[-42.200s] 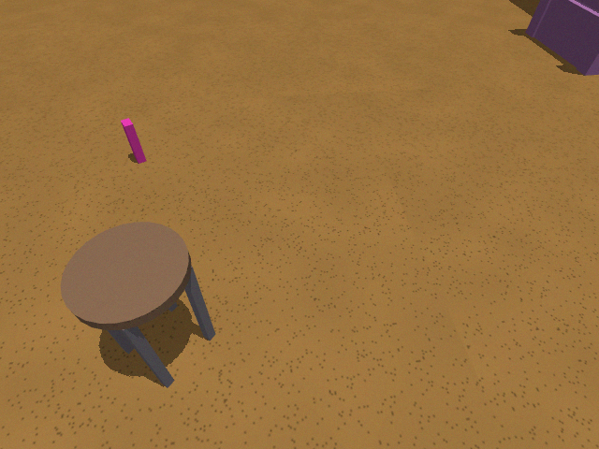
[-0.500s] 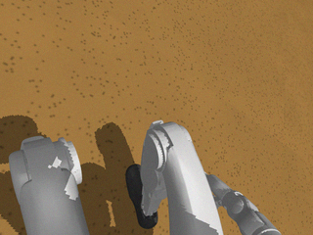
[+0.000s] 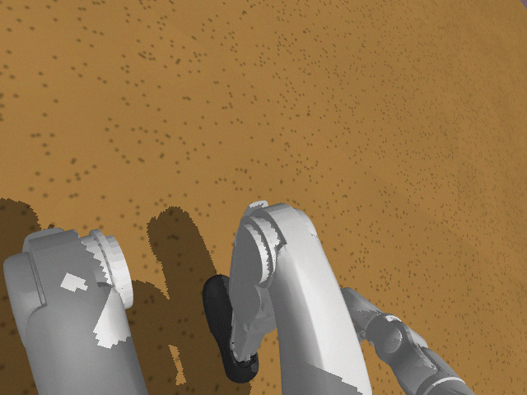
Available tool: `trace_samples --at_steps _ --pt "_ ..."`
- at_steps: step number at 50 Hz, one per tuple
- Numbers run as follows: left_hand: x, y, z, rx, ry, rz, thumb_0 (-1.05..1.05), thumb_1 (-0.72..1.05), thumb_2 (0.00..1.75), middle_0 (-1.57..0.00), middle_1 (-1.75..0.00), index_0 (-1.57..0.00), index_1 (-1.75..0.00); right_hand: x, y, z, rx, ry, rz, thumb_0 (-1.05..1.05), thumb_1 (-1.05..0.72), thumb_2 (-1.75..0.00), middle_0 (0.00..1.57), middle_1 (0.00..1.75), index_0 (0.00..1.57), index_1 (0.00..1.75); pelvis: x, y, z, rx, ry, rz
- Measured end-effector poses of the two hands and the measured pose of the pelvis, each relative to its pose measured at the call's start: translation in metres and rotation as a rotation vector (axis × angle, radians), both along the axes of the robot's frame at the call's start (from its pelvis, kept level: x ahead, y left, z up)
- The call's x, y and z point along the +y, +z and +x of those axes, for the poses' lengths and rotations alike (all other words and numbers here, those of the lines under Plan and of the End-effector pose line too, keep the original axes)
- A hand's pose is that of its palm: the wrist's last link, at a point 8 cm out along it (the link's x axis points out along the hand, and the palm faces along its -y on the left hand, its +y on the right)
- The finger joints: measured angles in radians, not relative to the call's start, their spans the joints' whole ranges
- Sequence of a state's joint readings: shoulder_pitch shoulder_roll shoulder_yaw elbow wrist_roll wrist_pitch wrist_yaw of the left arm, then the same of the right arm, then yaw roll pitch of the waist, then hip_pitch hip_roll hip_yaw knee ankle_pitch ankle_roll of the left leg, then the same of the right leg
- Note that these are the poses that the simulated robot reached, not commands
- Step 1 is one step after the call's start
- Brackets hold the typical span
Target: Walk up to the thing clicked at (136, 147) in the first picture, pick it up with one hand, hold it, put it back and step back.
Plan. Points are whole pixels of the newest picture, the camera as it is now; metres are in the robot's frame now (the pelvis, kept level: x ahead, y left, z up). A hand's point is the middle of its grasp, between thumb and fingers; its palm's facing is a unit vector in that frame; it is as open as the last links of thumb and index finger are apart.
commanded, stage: open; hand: left
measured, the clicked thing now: out of the picture +0.39 +0.33 -0.16
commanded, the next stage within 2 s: withdraw in 0.42 s
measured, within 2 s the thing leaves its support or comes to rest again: rests again in 0.98 s
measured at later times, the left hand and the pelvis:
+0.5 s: hand out of the picture +0.40 +0.33 -0.15, palm faces +0.52 -0.85 +0.00, open 14.6 cm; pelvis +0.00 +0.00 +0.00, yaw -1 degrees
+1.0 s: hand out of the picture +0.38 +0.40 -0.04, palm faces +0.53 -0.85 -0.07, open 15.9 cm; pelvis +0.01 +0.00 +0.03, yaw +2 degrees
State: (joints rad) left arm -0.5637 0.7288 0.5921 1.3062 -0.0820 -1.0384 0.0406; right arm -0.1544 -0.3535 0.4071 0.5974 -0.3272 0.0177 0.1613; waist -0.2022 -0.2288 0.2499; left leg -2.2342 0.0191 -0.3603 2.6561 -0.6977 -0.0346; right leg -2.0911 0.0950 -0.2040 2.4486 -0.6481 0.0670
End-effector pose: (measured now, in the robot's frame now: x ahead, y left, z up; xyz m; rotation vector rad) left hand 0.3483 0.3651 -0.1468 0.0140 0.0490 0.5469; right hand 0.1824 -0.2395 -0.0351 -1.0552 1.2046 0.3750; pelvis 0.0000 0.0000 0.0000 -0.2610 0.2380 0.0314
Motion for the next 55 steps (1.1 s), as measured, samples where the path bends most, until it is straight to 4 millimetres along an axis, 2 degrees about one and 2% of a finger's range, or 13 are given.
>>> trace_samples --at_steps 5,10,13,22,28,33,38,46,51,55 --pt "0.002 -0.001 -0.003 -0.01 0.021 -0.011 0.04 -0.42 1.09 -0.83 -1.14 -0.74 -1.08 0.002 0.002 -0.001 -0.003 0.009 -0.001 0.0 -0.87 -0.89 0.21 0.3 0.21 0.3 0.001 0.0 -0.002 -0.008 -0.002 -0.004" --pt "0.002 -0.001 -0.004 -0.019 0.018 -0.013 0.02 -0.38 0.87 -0.83 -1.0 -0.76 -0.95 0.004 0.003 -0.002 0.002 0.014 -0.006 0.0 -0.88 -0.89 0.21 0.3 0.21 0.3 0.002 0.0 -0.003 -0.011 -0.002 -0.008" --pt "0.001 0.0 -0.002 -0.026 0.007 -0.01 0.01 -0.37 0.73 -0.78 -0.88 -0.74 -0.84 0.006 0.004 -0.004 0.007 0.012 -0.009 0.0 -0.88 -0.89 0.21 0.31 0.21 0.3 0.003 0.001 -0.003 -0.011 -0.002 -0.012" --pt "0.001 -0.001 0.004 -0.03 0.001 -0.008 0.0 -0.44 0.37 -0.54 -0.5 -0.53 -0.49 0.009 0.005 -0.006 0.02 0.005 -0.007 0.0 -0.88 -0.89 0.21 0.31 0.21 0.3 0.005 0.003 -0.002 -0.005 -0.006 -0.022" --pt "0.0 -0.003 0.0 -0.023 0.01 -0.011 -0.01 -0.48 0.26 -0.39 -0.34 -0.39 -0.34 0.009 0.005 -0.005 0.028 0.006 -0.007 0.0 -0.89 -0.89 0.21 0.31 0.21 0.3 0.004 0.003 -0.001 -0.002 -0.006 -0.021" --pt "0.006 0.0 -0.002 -0.035 0.034 -0.003 -0.01 -0.47 0.23 -0.27 -0.26 -0.27 -0.26 0.008 0.004 -0.003 0.027 0.008 -0.009 0.0 -0.88 -0.89 0.21 0.31 0.21 0.3 0.003 0.003 -0.001 -0.001 -0.006 -0.017" --pt "0.026 0.022 -0.001 -0.084 0.047 0.047 -0.01 -0.43 0.22 -0.19 -0.21 -0.2 -0.21 0.006 0.004 -0.004 0.022 -0.022 -0.013 0.0 -0.88 -0.89 0.21 0.31 0.21 0.3 0.002 0.006 -0.001 0.008 -0.002 -0.012" --pt "0.068 0.089 -0.012 -0.106 0.046 0.096 -0.01 -0.41 0.22 -0.17 -0.21 -0.18 -0.2 0.005 0.005 -0.004 -0.006 -0.127 0.049 0.0 -0.88 -0.9 0.21 0.31 0.21 0.3 0.0 0.022 0.005 0.096 0.019 -0.001" --pt "0.071 0.109 -0.02 -0.017 -0.001 0.062 -0.01 -0.39 0.23 -0.19 -0.23 -0.21 -0.22 0.007 0.007 0.005 -0.06 -0.186 0.111 0.0 -0.87 -0.89 0.21 0.31 0.21 0.3 0.0 0.032 0.006 0.143 0.032 0.015" --pt "0.069 0.113 -0.02 0.079 -0.023 0.061 -0.01 -0.38 0.2 -0.17 -0.22 -0.2 -0.2 0.006 0.007 0.013 -0.111 -0.244 0.152 0.0 -0.86 -0.89 0.21 0.31 0.21 0.3 -0.002 0.038 0.004 0.164 0.039 0.031"
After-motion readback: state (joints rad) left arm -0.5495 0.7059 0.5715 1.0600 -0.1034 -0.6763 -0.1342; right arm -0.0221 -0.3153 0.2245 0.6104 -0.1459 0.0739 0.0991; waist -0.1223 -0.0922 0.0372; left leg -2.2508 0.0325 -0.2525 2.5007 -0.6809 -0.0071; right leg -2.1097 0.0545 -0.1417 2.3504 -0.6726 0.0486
